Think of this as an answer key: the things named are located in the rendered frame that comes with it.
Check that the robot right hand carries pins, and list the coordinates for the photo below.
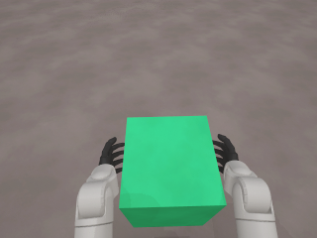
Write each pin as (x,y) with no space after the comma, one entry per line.
(228,154)

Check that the robot left forearm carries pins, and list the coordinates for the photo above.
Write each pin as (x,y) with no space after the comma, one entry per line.
(94,212)

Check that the robot right forearm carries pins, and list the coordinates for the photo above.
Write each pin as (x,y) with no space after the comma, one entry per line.
(252,202)

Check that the robot left hand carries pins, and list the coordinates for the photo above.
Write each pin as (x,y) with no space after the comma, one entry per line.
(107,155)

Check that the carton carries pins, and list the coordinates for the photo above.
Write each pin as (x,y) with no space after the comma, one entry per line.
(170,174)

